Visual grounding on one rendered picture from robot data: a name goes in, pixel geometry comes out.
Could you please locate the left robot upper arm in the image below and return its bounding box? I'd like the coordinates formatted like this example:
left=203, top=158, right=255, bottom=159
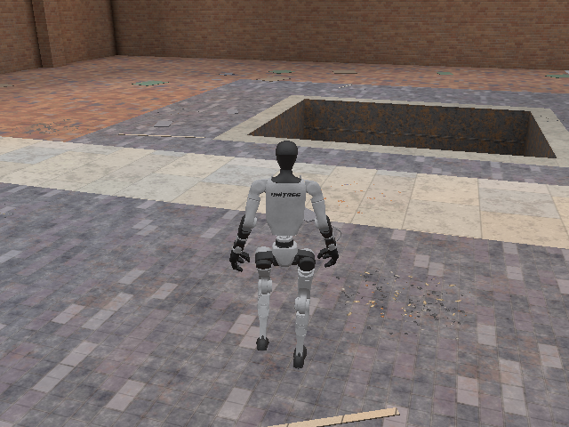
left=243, top=179, right=268, bottom=229

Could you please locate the right robot forearm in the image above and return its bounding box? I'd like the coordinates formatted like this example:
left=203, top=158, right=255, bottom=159
left=320, top=215, right=337, bottom=251

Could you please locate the left robot forearm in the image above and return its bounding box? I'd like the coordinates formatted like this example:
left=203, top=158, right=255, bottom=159
left=232, top=215, right=252, bottom=254

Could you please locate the left robot hand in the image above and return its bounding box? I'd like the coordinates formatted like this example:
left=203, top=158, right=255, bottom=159
left=229, top=250, right=250, bottom=272

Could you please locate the robot torso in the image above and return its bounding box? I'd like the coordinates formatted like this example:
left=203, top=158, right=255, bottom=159
left=265, top=174, right=307, bottom=267

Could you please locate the right robot hand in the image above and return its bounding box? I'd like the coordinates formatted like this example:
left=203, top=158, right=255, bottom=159
left=317, top=248, right=339, bottom=267

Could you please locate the robot left thigh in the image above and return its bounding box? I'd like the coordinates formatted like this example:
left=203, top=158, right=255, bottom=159
left=255, top=246, right=273, bottom=294

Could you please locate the right robot upper arm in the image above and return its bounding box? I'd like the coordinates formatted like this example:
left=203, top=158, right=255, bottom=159
left=304, top=180, right=329, bottom=229

